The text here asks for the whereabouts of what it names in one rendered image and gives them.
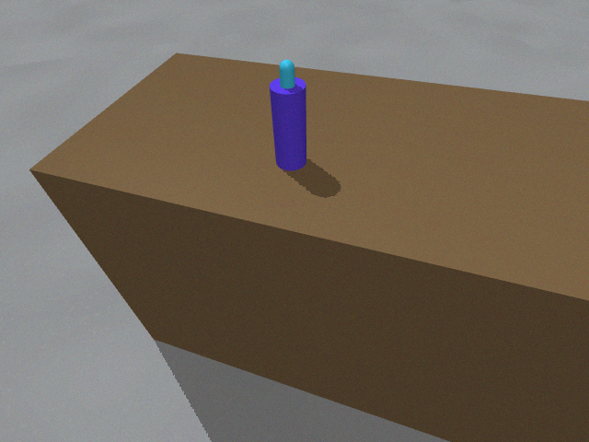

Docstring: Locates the bottle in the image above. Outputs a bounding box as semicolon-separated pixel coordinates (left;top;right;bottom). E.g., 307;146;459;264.
270;60;306;171

